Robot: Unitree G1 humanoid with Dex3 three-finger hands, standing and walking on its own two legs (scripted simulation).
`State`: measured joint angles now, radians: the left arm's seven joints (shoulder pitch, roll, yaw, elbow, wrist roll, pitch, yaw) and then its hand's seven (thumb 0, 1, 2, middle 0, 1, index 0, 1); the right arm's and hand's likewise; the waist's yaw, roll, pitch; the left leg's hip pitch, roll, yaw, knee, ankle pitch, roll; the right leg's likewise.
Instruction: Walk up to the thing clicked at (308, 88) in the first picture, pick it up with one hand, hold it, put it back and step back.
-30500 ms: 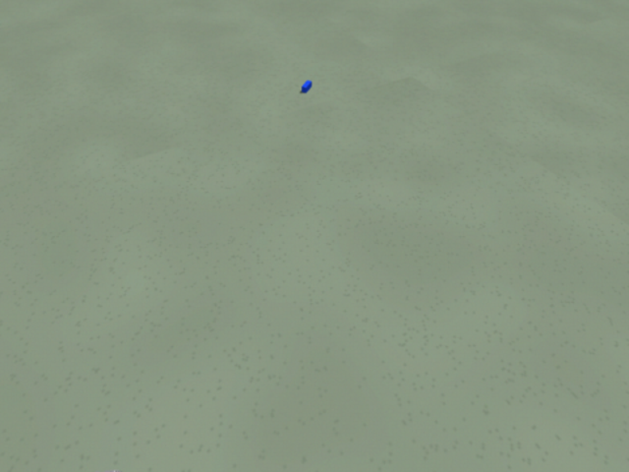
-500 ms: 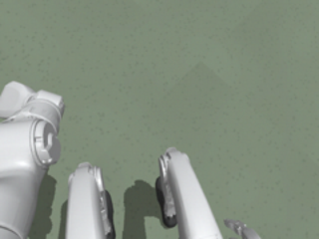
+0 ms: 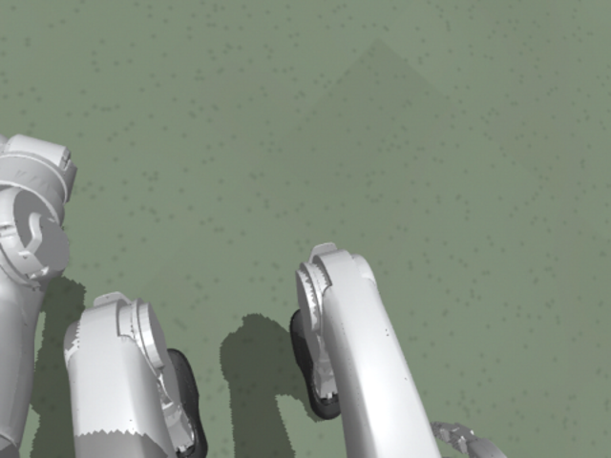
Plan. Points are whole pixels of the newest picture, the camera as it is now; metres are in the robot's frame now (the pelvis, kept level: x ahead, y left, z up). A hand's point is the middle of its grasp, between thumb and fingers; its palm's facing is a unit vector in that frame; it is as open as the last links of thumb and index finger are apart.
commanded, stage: crouch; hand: left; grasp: from above
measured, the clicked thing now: (28, 185) +0.49 +0.26 -0.18
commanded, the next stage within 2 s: lower in 0.46 s
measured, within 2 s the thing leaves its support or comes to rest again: rests again in 1.84 s
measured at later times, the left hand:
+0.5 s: hand (40, 186) +0.50 +0.25 -0.19, palm faces -0.08 -0.44 -0.89, open 6.6 cm
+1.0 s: hand (58, 193) +0.49 +0.24 -0.23, palm faces -0.11 -0.44 -0.89, open 6.6 cm
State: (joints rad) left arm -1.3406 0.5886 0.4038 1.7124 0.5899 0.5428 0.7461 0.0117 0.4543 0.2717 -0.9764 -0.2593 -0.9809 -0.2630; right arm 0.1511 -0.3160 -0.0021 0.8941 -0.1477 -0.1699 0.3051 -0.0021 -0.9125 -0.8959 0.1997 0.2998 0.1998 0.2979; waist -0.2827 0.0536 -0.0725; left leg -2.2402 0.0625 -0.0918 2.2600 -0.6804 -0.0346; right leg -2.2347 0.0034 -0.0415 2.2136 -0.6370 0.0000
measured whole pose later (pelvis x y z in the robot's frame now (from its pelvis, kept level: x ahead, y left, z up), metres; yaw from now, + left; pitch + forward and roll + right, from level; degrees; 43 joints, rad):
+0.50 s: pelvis +0.00 +0.00 -0.03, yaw -3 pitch +34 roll -7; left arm -1.37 0.72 0.44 1.72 0.62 0.53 0.76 0.01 0.45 0.24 -0.98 -0.28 -0.99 -0.27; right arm 0.15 -0.34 0.07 0.87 -0.19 -0.19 0.38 0.00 -0.92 -0.90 0.20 0.30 0.20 0.30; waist -0.33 0.03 0.08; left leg -2.31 0.05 -0.16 2.39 -0.69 -0.03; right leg -2.28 0.01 -0.09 2.30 -0.63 0.01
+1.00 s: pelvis -0.01 +0.01 -0.04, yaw -5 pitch +32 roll -9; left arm -1.39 0.81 0.40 1.79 0.61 0.47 0.80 0.01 0.47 0.23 -0.96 -0.30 -0.97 -0.29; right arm 0.12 -0.37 0.17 0.83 -0.23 -0.22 0.44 0.00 -0.92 -0.90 0.20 0.30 0.20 0.30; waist -0.39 -0.03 0.16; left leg -2.32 0.04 -0.20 2.43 -0.68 -0.04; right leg -2.26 0.01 -0.13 2.31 -0.62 0.01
